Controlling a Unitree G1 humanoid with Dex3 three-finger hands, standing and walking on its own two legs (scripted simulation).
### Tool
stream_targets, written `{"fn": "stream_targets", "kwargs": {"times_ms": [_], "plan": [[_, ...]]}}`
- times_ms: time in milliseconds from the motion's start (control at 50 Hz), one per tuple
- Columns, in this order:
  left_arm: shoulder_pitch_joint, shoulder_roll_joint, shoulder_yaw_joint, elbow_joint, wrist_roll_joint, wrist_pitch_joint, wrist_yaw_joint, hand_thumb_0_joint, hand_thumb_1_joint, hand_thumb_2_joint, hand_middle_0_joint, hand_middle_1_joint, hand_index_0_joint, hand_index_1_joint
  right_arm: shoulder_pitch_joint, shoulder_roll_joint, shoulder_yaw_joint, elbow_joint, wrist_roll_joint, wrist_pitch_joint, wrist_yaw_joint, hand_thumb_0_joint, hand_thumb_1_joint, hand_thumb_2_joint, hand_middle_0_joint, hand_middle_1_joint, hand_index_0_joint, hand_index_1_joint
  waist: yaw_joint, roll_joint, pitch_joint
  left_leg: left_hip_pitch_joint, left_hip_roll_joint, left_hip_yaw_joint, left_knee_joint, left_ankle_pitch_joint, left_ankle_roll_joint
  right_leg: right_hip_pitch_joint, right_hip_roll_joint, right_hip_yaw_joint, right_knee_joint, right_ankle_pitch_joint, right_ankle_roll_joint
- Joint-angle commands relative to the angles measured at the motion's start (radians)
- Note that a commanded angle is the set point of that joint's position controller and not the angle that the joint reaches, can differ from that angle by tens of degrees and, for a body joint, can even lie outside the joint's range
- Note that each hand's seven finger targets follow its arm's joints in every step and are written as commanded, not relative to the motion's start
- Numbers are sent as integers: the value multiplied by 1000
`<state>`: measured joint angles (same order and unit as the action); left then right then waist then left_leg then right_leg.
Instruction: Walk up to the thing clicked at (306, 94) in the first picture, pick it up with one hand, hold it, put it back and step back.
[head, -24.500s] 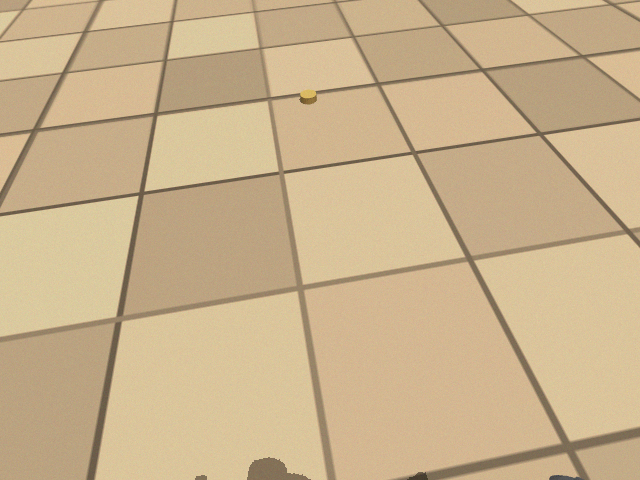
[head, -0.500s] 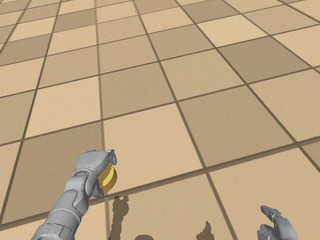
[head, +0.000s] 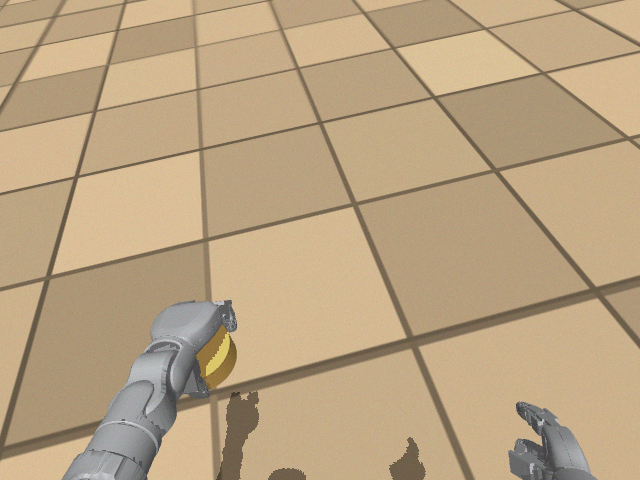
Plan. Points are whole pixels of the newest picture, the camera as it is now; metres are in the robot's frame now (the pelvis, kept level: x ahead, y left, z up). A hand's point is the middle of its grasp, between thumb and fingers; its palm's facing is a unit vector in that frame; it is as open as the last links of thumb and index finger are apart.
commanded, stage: hold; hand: left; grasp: from above
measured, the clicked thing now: (202, 354) +0.30 +0.23 -0.07
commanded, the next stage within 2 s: crouch in 0.34 s
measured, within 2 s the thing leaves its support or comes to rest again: neither
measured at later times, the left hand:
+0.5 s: hand (197, 351) +0.29 +0.23 -0.04, palm faces -0.45 -0.06 -0.89, open 11.3 cm
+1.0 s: hand (229, 370) +0.33 +0.23 -0.21, palm faces -0.42 +0.05 -0.91, open 11.2 cm
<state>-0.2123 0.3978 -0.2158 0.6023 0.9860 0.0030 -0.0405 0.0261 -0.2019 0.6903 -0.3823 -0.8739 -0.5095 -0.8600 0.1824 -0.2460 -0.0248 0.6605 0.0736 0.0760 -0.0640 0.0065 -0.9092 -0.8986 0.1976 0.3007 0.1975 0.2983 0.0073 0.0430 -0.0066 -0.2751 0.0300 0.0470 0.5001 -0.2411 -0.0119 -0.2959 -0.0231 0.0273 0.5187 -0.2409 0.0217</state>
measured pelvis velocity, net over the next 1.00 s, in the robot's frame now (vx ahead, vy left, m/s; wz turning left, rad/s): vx -0.03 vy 0.00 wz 0.02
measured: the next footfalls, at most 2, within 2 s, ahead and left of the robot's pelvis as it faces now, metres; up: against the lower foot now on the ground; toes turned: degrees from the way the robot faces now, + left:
none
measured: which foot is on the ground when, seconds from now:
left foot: down 0.00-1.00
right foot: down 0.00-1.00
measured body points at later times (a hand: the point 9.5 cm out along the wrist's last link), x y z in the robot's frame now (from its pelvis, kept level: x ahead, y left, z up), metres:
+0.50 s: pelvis +0.01 +0.01 +0.00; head +0.02 -0.01 +0.45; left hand +0.31 +0.23 +0.01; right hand +0.15 -0.25 -0.11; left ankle +0.01 +0.13 -0.74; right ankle +0.02 -0.13 -0.74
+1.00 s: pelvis -0.03 +0.00 -0.10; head +0.08 +0.02 +0.34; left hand +0.34 +0.23 -0.16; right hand +0.07 -0.28 -0.21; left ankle +0.01 +0.13 -0.74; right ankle +0.02 -0.13 -0.74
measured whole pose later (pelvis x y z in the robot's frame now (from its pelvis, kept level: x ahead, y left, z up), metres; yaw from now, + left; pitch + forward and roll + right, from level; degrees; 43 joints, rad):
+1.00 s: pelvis -0.03 +0.00 -0.10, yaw +1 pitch +20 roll -1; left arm -0.55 0.37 -0.16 1.13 1.19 -0.05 0.35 0.01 -0.19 0.66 -0.40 -0.85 -0.53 -0.85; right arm 0.21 -0.27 -0.08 0.70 0.00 0.04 -0.01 0.00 -0.90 -0.90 0.20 0.30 0.20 0.30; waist -0.08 0.00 -0.14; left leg -1.07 0.04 -0.01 1.19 -0.47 -0.01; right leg -1.05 -0.02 0.00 1.16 -0.46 0.03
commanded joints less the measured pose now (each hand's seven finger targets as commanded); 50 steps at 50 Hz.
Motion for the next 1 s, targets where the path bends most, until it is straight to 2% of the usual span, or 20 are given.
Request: {"fn": "stream_targets", "kwargs": {"times_ms": [0, 60, 100, 180, 260, 300, 360, 380, 400, 420, 440, 460, 500, 560, 620, 680, 780, 860, 880, 980], "plan": [[-336, 212, 109, -195, 11, -3, 54, 0, 412, 1011, -742, -1057, -780, -1018, -78, -130, -47, -132, -4, -37, -4, 0, -904, -901, 199, 300, 199, 300, -4, -16, -260, 131, -43, 4, -58, 191, 22, 65, 47, -19, -77, 158, -27], [-340, 222, 127, -154, 18, 1, 75, 0, 415, 1034, -751, -1060, -786, -1024, -71, -132, -48, -124, -6, -34, -2, 0, -903, -901, 199, 300, 199, 300, -4, -26, -242, 117, -43, 4, -55, 193, 23, 63, 47, -22, -82, 160, -26], [-356, 183, 90, -154, 19, 3, 80, 0, 451, 1033, -766, -1085, -807, -1043, -73, -126, -48, -124, -7, -33, 1, 0, -905, -902, 199, 300, 199, 300, -15, -28, -243, 120, -45, 6, -54, 191, 25, 53, 44, -19, -83, 166, -24], [-300, 187, 98, -149, 10, 9, 73, 0, 410, 1052, -746, -1079, -781, -1044, -73, -132, -57, -128, -5, -28, 4, 0, -904, -901, 199, 300, 199, 300, 6, -15, -247, 125, -39, 0, -66, 197, 18, 70, 49, -29, -85, 158, -30], [-313, 205, 106, -150, 12, 10, 61, 0, 414, 1039, -763, -1052, -793, -1021, -72, -132, -53, -131, -5, -24, 5, 0, -905, -902, 199, 300, 199, 300, 1, -34, -233, 119, -40, -1, -66, 201, 24, 78, 46, -28, -94, 168, -28], [-314, 179, 79, -163, 4, 5, 56, 0, 430, 1045, -769, -1064, -801, -1031, -70, -130, -53, -136, -4, -22, 4, 0, -904, -902, 199, 300, 199, 300, -2, -36, -227, 118, -40, 1, -70, 193, 24, 74, 46, -26, -96, 164, -28], [-309, 181, 82, -162, 4, 0, 57, 0, 386, 1025, -718, -1083, -758, -1042, -63, -137, -56, -135, -3, -21, 4, 0, -903, -901, 199, 300, 199, 300, 2, -24, -236, 129, -35, -3, -74, 213, 19, 68, 50, -31, -87, 173, -34], [-314, 199, 101, -175, 11, -1, 61, 0, 373, 1009, -709, -1074, -749, -1033, -64, -135, -57, -138, -3, -20, 3, 0, -905, -902, 199, 300, 199, 300, 9, -8, -247, 135, -38, 0, -72, 220, 19, 78, 48, -30, -89, 180, -34], [-295, 194, 99, -167, 13, 1, 64, 0, 376, 1023, -722, -1054, -757, -1019, -65, -136, -57, -140, -4, -18, 3, 0, -902, -901, 199, 300, 199, 300, 5, -21, -250, 140, -38, 0, -73, 230, 20, 83, 48, -31, -87, 189, -35], [-312, 176, 82, -187, 9, 0, 65, 0, 445, 950, -738, -1115, -806, -1045, -65, -134, -56, -136, -4, -17, 4, 0, -924, -913, 200, 301, 200, 300, 2, -17, -257, 147, -38, 1, -68, 239, 19, 83, 48, -29, -83, 198, -34], [-333, 168, 68, -184, 13, 2, 68, 0, 365, 937, -658, -1074, -726, -1012, -62, -134, -56, -134, -5, -18, 5, 0, -883, -896, 201, 300, 201, 300, -7, -9, -260, 152, -36, -1, -69, 246, 17, 80, 49, -31, -81, 205, -35], [-331, 179, 88, -166, 13, 4, 76, 0, 314, 968, -666, -1046, -706, -1006, -57, -134, -54, -129, -7, -18, 4, 0, -892, -899, 200, 300, 200, 300, -2, -20, -246, 139, -37, -1, -67, 243, 18, 76, 49, -35, -86, 202, -32], [-262, 172, 99, -97, 17, 6, 95, 0, 317, 950, -677, -1015, -714, -978, -55, -137, -55, -129, -7, -16, 6, 0, -892, -899, 200, 300, 200, 300, 0, -59, -202, 108, -37, -1, -67, 217, 20, 72, 49, -36, -90, 176, -31], [-271, 136, 72, -37, 36, -2, 124, 0, 288, 941, -671, -995, -703, -963, -45, -136, -56, -124, -12, -11, 10, 0, -894, -901, 200, 300, 200, 300, -21, -86, -177, 80, -39, -1, -53, 190, 22, 32, 45, -35, -83, 155, -30], [-275, 132, 83, 43, 57, -15, 176, 0, 306, 948, -691, -980, -720, -951, -36, -135, -60, -113, -19, -7, 17, 0, -895, -901, 199, 300, 200, 300, -26, -89, -161, 32, -44, -2, -19, 166, 21, -18, 41, -36, -56, 137, -30], [-380, 140, 77, 99, 85, -30, 228, 0, 319, 936, -686, -1010, -724, -973, -10, -141, -65, -88, -33, -8, 26, 0, -897, -901, 199, 300, 200, 300, -52, -82, -194, -36, -46, -3, 56, 137, 22, -88, 36, -33, 4, 123, -27], [-500, 102, 68, 234, 147, -58, 332, 0, 382, 973, -735, -1035, -772, -997, 41, -148, -86, -54, -60, -28, 42, 0, -901, -900, 199, 299, 199, 299, -89, -39, -322, -236, -42, -10, 311, 77, 10, -337, 36, -31, 239, 75, -34], [-593, 125, 88, 326, 195, -62, 408, 0, 336, 919, -692, -1028, -739, -980, 81, -161, -95, -50, -72, -41, 50, 0, -905, -901, 199, 299, 199, 299, -97, -13, -452, -443, -38, -16, 503, 38, 11, -508, 39, -35, 426, 41, -38], [-583, 136, 105, 355, 200, -56, 424, 0, 351, 907, -699, -1018, -748, -969, 85, -163, -98, -49, -74, -44, 50, 0, -903, -900, 199, 300, 200, 300, -90, -2, -476, -481, -39, -15, 543, 34, 13, -549, 41, -39, 463, 32, -39], [-717, 194, 134, 436, 195, -37, 454, 0, 439, 965, -767, -1041, -813, -995, 113, -177, -106, -22, -93, -72, 42, 0, -904, -900, 199, 299, 199, 299, -114, 38, -579, -678, -32, -45, 705, -59, 16, -766, 44, -55, 640, -57, -48]]}}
